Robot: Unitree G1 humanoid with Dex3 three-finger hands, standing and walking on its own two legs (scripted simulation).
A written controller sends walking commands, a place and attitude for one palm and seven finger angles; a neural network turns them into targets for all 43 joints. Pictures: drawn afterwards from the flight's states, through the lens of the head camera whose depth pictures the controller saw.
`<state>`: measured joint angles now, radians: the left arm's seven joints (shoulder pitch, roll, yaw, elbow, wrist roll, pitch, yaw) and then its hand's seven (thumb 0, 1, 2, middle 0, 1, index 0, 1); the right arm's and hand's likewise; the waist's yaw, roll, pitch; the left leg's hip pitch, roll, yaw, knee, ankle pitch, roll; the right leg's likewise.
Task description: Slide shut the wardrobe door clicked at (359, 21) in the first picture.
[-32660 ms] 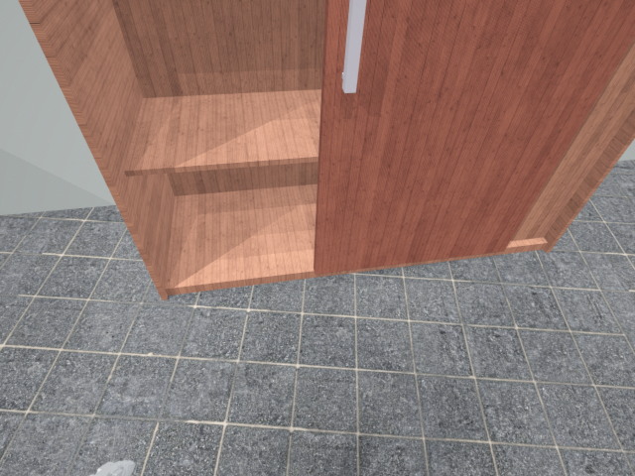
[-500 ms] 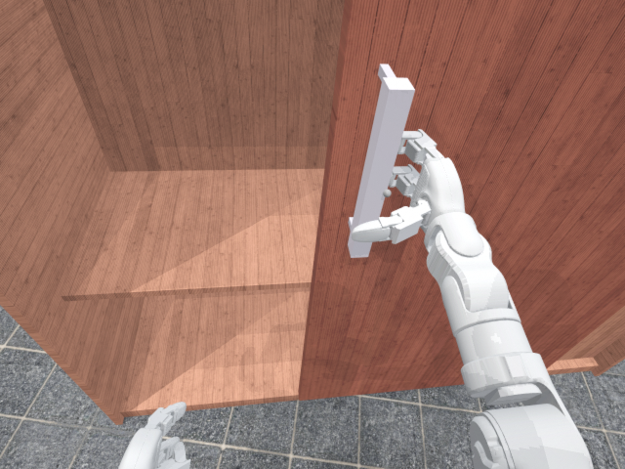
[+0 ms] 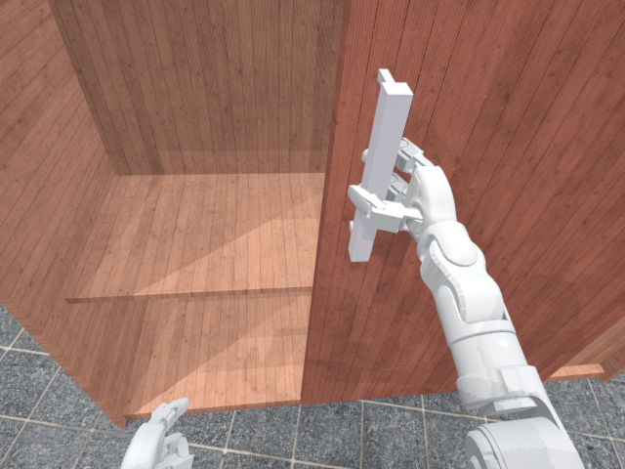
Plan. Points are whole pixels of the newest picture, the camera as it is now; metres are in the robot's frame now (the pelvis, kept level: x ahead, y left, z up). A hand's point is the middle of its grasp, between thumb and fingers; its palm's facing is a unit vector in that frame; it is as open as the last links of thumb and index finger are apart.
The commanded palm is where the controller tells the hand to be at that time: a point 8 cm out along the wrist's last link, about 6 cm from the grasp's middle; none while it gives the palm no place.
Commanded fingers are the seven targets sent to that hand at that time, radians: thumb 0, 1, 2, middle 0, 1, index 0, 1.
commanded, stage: grip the handle and tug to test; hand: right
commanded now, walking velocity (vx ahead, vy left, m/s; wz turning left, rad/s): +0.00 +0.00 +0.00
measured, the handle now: (370, 176) +0.44 -0.03 +0.18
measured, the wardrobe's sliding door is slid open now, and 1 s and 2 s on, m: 0.52 0.52 0.49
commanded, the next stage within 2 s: tug the door sideways, standing still in 0.78 s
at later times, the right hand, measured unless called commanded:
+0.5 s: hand (373, 203) +0.38 -0.03 +0.18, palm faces -0.18 +0.98 +0.00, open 7.1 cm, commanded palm +0.37 -0.10 +0.19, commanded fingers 0.00 -0.90 -0.90 0.45 1.40 0.45 1.40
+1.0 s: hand (371, 205) +0.38 -0.03 +0.18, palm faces -0.18 +0.98 +0.01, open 7.0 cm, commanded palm +0.36 -0.07 +0.19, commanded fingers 0.00 -0.90 -0.90 0.45 1.40 0.45 1.40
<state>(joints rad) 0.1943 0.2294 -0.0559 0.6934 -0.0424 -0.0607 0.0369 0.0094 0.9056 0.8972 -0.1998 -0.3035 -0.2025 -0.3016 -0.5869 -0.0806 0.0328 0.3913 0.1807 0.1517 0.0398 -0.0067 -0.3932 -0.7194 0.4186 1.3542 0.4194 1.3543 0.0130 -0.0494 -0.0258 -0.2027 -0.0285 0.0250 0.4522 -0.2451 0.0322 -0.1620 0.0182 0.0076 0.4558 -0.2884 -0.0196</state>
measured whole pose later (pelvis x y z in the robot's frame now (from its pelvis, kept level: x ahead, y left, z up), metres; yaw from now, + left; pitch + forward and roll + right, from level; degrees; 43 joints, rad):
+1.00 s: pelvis +0.00 +0.01 +0.00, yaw +1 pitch -1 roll +0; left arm 0.19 0.23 -0.05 0.66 -0.05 -0.05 0.04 0.01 0.91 0.90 -0.20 -0.30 -0.20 -0.30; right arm -0.53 -0.08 0.02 0.31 0.17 0.18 -0.02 0.00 -0.51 -0.76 0.38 1.37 0.34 1.36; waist 0.03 -0.05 -0.02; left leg -0.19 -0.05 0.01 0.42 -0.22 0.04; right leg -0.15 0.00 -0.01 0.43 -0.27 -0.01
